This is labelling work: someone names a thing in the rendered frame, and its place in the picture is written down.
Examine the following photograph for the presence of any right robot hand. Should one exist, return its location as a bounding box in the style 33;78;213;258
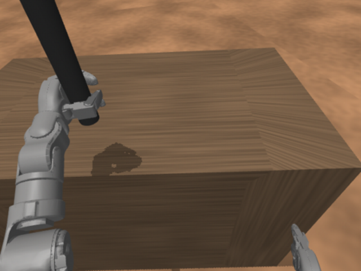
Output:
291;224;321;271

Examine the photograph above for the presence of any left robot hand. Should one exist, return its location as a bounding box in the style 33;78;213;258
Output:
38;70;105;124

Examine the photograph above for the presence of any can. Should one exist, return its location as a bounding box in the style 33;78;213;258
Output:
20;0;99;126

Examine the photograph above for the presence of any left robot arm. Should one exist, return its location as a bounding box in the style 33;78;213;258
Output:
0;111;74;271

